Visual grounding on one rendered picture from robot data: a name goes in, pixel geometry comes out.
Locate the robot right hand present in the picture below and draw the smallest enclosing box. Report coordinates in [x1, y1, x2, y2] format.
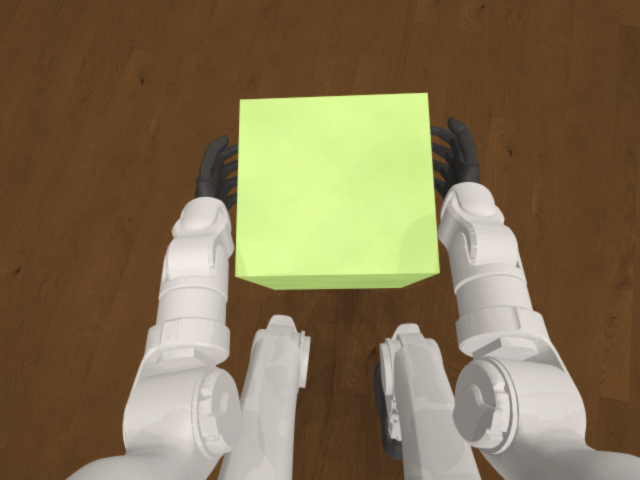
[430, 117, 480, 201]

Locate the right robot forearm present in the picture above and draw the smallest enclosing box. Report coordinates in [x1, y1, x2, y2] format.
[437, 182, 586, 416]

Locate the right robot upper arm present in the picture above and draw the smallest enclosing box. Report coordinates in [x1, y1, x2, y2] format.
[452, 356, 640, 480]

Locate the robot thigh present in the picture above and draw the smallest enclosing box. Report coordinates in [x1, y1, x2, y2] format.
[217, 324, 311, 480]
[379, 333, 481, 480]

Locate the carton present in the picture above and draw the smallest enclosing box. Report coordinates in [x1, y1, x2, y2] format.
[235, 93, 440, 290]

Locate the left robot upper arm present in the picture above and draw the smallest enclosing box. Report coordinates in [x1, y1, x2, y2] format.
[66, 366, 244, 480]

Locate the left robot thigh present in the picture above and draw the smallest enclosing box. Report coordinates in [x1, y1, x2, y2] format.
[217, 324, 311, 480]

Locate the right robot thigh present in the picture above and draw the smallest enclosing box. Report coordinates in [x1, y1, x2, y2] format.
[379, 333, 481, 480]

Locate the left robot forearm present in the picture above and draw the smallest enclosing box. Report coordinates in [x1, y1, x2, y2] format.
[123, 197, 234, 448]

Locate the robot left hand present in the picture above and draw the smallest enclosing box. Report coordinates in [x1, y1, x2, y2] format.
[194, 135, 239, 211]

